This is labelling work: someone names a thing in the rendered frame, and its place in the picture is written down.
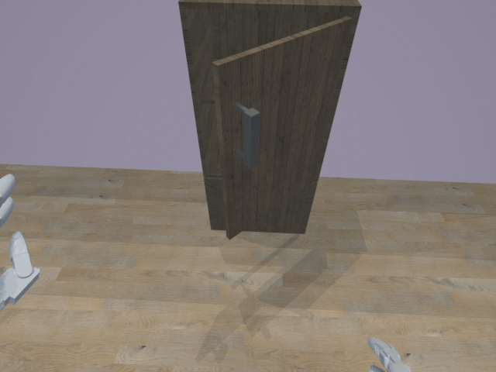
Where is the cupboard door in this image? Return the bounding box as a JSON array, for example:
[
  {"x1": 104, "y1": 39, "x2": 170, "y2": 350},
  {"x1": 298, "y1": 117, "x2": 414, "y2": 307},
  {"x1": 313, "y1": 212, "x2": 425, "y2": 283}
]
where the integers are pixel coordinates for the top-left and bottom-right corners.
[{"x1": 212, "y1": 16, "x2": 353, "y2": 240}]

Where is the handle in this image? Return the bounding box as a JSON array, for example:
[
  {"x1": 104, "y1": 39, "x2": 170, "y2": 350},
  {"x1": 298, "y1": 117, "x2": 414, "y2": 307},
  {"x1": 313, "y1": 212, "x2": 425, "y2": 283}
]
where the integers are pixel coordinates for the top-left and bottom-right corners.
[{"x1": 235, "y1": 103, "x2": 260, "y2": 169}]

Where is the right robot hand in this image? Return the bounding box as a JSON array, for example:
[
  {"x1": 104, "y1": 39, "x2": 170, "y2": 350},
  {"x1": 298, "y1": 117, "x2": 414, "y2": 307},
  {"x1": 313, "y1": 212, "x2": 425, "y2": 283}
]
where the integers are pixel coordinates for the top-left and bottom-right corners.
[{"x1": 368, "y1": 336, "x2": 412, "y2": 372}]

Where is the left robot hand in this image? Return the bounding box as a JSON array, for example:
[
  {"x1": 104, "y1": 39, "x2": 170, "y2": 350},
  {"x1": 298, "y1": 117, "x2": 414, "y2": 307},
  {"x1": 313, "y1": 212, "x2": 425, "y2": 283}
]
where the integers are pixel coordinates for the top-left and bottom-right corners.
[{"x1": 0, "y1": 174, "x2": 40, "y2": 311}]

